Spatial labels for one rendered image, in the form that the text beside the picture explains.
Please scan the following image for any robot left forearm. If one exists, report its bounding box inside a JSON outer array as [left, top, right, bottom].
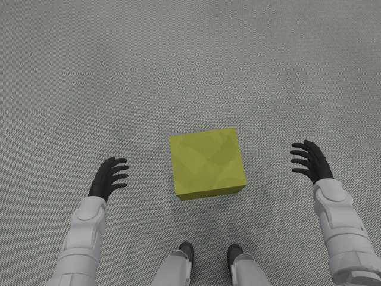
[[46, 196, 108, 286]]

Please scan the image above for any robot right forearm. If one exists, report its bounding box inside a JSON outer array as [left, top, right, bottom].
[[313, 178, 381, 286]]

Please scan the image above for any right robot hand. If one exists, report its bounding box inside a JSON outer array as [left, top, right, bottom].
[[290, 139, 334, 186]]

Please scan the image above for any right robot foot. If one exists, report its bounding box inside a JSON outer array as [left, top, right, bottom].
[[227, 244, 243, 286]]

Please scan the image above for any carton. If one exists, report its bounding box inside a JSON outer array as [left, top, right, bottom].
[[169, 127, 247, 201]]

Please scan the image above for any robot left thigh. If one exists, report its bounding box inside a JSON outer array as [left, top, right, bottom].
[[150, 256, 192, 286]]

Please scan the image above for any left robot hand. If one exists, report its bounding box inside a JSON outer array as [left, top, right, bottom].
[[88, 156, 129, 203]]

